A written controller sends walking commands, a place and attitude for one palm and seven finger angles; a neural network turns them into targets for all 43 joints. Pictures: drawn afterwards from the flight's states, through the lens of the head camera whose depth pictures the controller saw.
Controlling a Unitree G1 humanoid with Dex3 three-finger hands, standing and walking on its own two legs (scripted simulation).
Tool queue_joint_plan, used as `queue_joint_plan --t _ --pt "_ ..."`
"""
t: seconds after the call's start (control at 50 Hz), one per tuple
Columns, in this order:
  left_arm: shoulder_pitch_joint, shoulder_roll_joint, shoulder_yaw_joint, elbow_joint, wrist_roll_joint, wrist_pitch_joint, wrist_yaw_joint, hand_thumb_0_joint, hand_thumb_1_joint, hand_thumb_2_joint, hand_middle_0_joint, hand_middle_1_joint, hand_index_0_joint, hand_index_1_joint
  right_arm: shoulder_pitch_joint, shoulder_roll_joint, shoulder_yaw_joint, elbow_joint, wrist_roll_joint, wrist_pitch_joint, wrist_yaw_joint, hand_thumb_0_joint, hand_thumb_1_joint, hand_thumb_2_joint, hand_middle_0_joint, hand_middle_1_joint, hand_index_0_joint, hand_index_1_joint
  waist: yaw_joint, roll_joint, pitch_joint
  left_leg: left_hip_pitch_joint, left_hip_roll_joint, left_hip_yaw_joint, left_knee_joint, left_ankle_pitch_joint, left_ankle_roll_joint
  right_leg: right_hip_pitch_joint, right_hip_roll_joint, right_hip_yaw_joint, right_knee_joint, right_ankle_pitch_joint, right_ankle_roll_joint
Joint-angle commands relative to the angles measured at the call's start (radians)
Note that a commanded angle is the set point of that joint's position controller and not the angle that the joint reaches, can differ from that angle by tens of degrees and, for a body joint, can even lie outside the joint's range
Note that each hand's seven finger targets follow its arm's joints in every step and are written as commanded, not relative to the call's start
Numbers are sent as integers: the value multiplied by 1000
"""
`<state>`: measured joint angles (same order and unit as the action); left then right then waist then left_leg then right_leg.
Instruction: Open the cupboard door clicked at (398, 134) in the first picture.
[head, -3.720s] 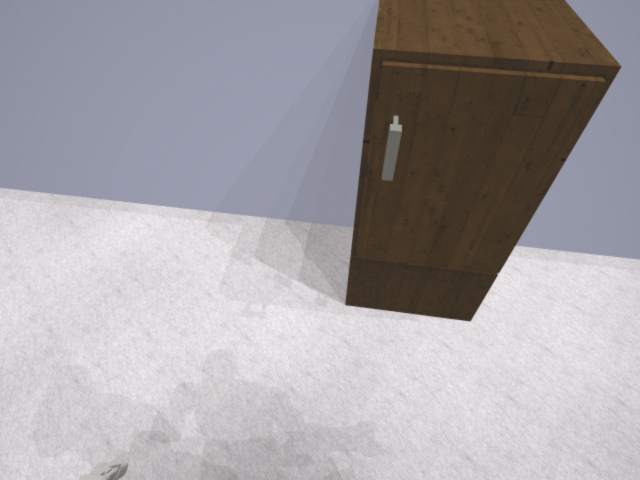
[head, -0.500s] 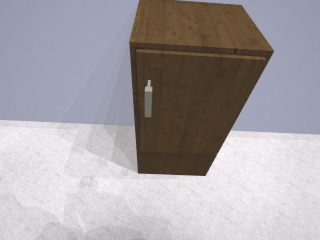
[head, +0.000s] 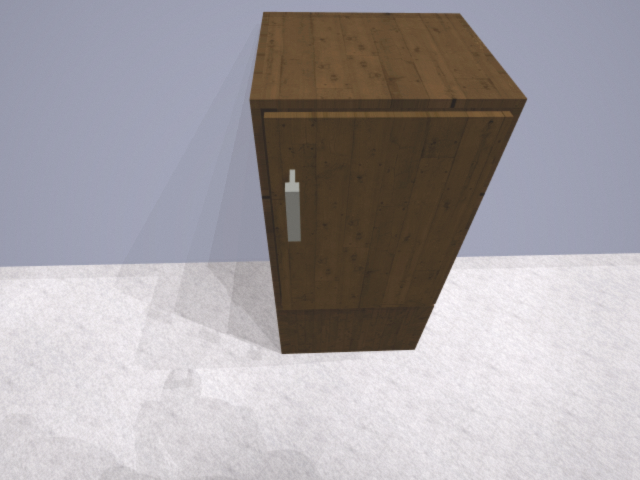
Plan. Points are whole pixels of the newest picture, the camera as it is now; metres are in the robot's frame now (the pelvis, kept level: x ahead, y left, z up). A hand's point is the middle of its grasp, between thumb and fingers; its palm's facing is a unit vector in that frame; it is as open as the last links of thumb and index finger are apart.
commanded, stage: look again from close up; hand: left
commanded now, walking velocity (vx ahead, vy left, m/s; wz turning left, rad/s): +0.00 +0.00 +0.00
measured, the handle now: (293, 205) +0.59 +0.08 -0.03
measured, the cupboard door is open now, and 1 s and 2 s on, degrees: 0 0 0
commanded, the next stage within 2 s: shuffle to correct the standing spot in 0.52 s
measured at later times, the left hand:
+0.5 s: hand out of the picture -0.04 +0.16 -0.18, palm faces +0.03 -0.98 -0.19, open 7.4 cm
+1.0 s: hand out of the picture -0.11 +0.13 -0.18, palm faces +0.08 -0.98 -0.15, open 7.4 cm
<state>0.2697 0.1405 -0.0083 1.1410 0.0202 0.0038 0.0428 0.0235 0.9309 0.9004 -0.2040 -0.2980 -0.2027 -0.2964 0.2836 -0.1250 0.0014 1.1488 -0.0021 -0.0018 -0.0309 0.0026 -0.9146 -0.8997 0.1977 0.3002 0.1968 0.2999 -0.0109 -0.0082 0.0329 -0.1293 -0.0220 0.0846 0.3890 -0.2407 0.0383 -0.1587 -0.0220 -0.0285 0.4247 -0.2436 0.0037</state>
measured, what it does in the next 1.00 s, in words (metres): stands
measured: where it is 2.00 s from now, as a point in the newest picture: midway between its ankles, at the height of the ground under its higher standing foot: outside the picture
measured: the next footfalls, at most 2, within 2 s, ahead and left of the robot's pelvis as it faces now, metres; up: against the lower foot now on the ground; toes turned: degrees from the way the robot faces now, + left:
right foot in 1.52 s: +0.10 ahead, -0.26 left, +0.00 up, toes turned +1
left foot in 1.76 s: +0.12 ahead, -0.04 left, +0.00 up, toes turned +6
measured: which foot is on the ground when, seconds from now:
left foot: down 0.00-1.00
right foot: down 0.00-1.00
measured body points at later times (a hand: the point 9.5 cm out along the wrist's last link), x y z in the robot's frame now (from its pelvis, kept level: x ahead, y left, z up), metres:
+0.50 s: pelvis -0.05 -0.01 -0.01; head -0.06 -0.01 +0.44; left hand -0.04 +0.21 -0.16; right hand -0.03 -0.24 -0.16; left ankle -0.02 +0.09 -0.74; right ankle -0.01 -0.12 -0.74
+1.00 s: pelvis -0.04 -0.03 -0.01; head -0.04 -0.02 +0.44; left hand -0.11 +0.18 -0.17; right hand -0.06 -0.26 -0.16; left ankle -0.02 +0.09 -0.74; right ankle -0.04 -0.12 -0.74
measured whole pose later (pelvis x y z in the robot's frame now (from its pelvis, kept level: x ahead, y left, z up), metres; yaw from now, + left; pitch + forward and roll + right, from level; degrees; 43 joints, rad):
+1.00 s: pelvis -0.04 -0.03 -0.01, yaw +1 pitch +0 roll +0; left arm 0.45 0.11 0.04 1.06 0.04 0.02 0.02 0.01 0.91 0.90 -0.20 -0.30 -0.20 -0.30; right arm 0.33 -0.14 -0.06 1.10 -0.02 0.03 -0.04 0.00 -0.90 -0.90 0.20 0.30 0.20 0.30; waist 0.00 0.00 0.00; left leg -0.31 0.03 0.05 0.59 -0.33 0.03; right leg -0.23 0.02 -0.09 0.50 -0.26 -0.05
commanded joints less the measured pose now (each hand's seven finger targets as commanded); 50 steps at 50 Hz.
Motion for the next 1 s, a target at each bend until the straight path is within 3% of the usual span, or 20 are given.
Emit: queue_joint_plan --t 0.0,0.04,0.08,0.14,0.18,0.34,0.38,0.54,0.62,0.66,0.7,0.78,0.82,0.86,0.88,0.9,0.92,0.94,0.96,0.98 --pt "82 144 19 -114 -1 -32 11 0 900 900 -200 -300 -200 -300 39 -176 -35 -138 -16 -62 -2 0 -900 -900 200 300 200 300 9 32 -124 -25 127 -150 54 395 -5 25 -83 66 57 225 -45" --pt "97 111 14 -121 -4 -28 12 0 900 900 -200 -300 -200 -300 53 -131 -30 -133 -12 -46 -10 0 -900 -900 200 300 200 300 9 74 -121 -30 124 -142 73 332 -3 10 -91 70 39 222 -51" --pt "88 110 12 -128 -3 -16 7 0 900 900 -200 -300 -200 -300 58 -123 -25 -145 -14 -25 -7 0 -900 -900 200 300 200 300 1 17 -29 -97 115 -135 64 166 1 -32 -88 76 17 152 -53" --pt "77 112 14 -145 2 -11 2 0 900 900 -200 -300 -200 -300 54 -132 -29 -159 -15 -12 -1 0 -900 -900 200 300 200 300 0 35 71 -162 113 -147 15 35 0 -93 -75 84 -9 41 -54" --pt "83 118 14 -146 0 -13 0 0 900 900 -200 -300 -200 -300 60 -133 -24 -160 -19 -10 3 0 -900 -900 200 300 200 300 0 13 66 -176 108 -145 3 -31 3 -81 -72 89 -21 -3 -51" --pt "88 124 19 -155 -2 -20 0 0 900 900 -200 -300 -200 -300 44 -143 -24 -151 -14 -8 12 0 -900 -900 200 300 200 300 0 -38 74 -158 99 -135 -19 -66 -3 -119 -84 116 -79 -76 -37" --pt "96 121 19 -150 -2 -21 0 0 900 900 -200 -300 -200 -300 47 -137 -23 -140 -15 -7 13 0 -900 -900 200 300 200 300 0 0 65 -154 100 -137 -27 -83 -4 -117 -83 115 -89 -89 -37" --pt "131 101 21 -126 -1 -24 2 0 900 900 -200 -300 -200 -300 63 -123 -26 -106 -11 -6 13 0 -900 -900 200 300 200 300 2 -28 59 -162 100 -139 -37 -90 -4 -114 -89 113 -112 -107 -30" --pt "153 87 22 -110 1 -23 1 0 900 900 -200 -300 -200 -300 78 -113 -29 -87 -14 -2 13 0 -900 -900 200 300 200 300 1 -13 67 -183 105 -153 -56 -167 -3 -124 -79 99 -120 -163 -22" --pt "169 75 25 -102 6 -15 -1 0 900 900 -200 -300 -200 -300 89 -115 -36 -81 -19 2 11 0 -900 -900 200 300 200 300 3 -11 82 -213 122 -181 -86 -270 6 -130 -63 67 -95 -218 -17" --pt "186 62 30 -105 14 -5 -6 0 900 900 -200 -300 -200 -300 90 -134 -49 -83 -22 7 6 0 -900 -900 200 300 200 300 6 37 90 -266 155 -228 -135 -386 22 -121 -36 22 -33 -228 -11" --pt "235 18 40 -102 24 19 -25 0 900 900 -200 -300 -200 -300 59 -186 -77 -96 -21 10 -10 0 -900 -900 200 300 200 300 24 154 86 -345 259 -338 -249 -510 72 -68 14 -65 193 -102 -8" --pt "257 4 45 -108 23 28 -34 0 900 900 -200 -300 -200 -300 38 -203 -87 -107 -23 9 -15 0 -900 -900 200 300 200 300 34 159 83 -354 288 -337 -251 -493 91 -60 13 -65 228 -110 -13" --pt "270 7 49 -110 21 26 -38 0 900 900 -200 -300 -200 -300 42 -196 -89 -106 -26 9 -18 0 -900 -900 200 300 200 300 33 109 94 -321 270 -300 -200 -444 82 -51 11 -62 110 -102 -20" --pt "279 10 51 -107 20 24 -38 0 900 900 -200 -300 -200 -300 54 -183 -89 -102 -26 10 -19 0 -900 -900 200 300 200 300 32 59 108 -333 238 -268 -149 -415 62 -25 7 -47 26 -91 -26" --pt "290 23 54 -106 19 19 -35 0 900 900 -200 -300 -200 -300 64 -157 -85 -99 -24 9 -20 0 -900 -900 200 300 200 300 30 5 110 -335 191 -214 -76 -367 40 -19 -28 13 -53 -126 -43" --pt "305 49 59 -105 19 19 -30 0 900 900 -200 -300 -200 -300 61 -122 -78 -107 -20 9 -19 0 -900 -900 200 300 200 300 32 -64 121 -369 122 -139 36 -334 17 -40 -88 117 -122 -228 -80" --pt "310 82 67 -106 18 15 -23 0 900 900 -200 -300 -200 -300 57 -80 -64 -117 -21 7 -15 0 -900 -900 200 300 200 300 36 -180 97 -410 57 -44 186 -265 1 -23 -158 245 -206 -366 -122" --pt "306 97 72 -104 14 7 -12 0 900 900 -200 -300 -200 -300 50 -58 -58 -124 -19 8 -13 0 -900 -900 200 300 200 300 36 -265 75 -403 34 8 348 -203 -1 -32 -235 338 -286 -427 -164" --pt "282 79 71 -110 10 4 -9 0 900 900 -200 -300 -200 -300 24 -68 -60 -127 -18 4 -10 0 -900 -900 200 300 200 300 32 -198 88 -410 51 -15 483 -213 7 -54 -256 335 -297 -330 -196"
